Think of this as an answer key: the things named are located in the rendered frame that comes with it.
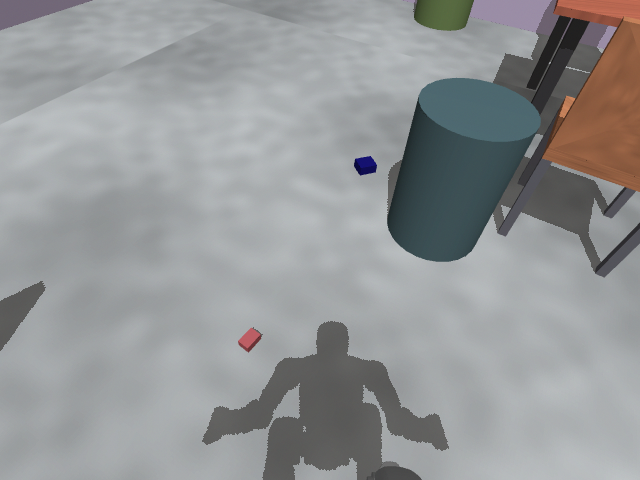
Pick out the chair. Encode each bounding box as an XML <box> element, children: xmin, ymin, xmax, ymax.
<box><xmin>498</xmin><ymin>16</ymin><xmax>640</xmax><ymax>278</ymax></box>

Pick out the table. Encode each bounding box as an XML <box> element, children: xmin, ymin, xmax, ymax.
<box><xmin>526</xmin><ymin>0</ymin><xmax>640</xmax><ymax>115</ymax></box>

